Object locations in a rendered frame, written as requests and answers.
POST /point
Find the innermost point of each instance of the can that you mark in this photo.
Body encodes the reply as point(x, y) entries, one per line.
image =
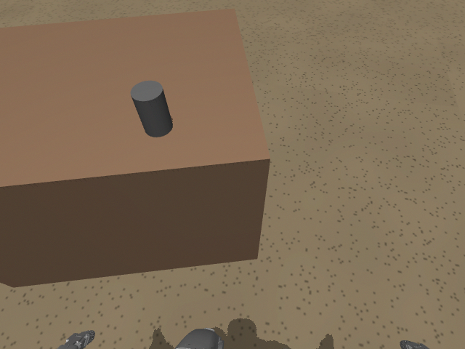
point(150, 102)

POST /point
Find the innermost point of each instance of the left robot hand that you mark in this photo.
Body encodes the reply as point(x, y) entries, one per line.
point(78, 341)

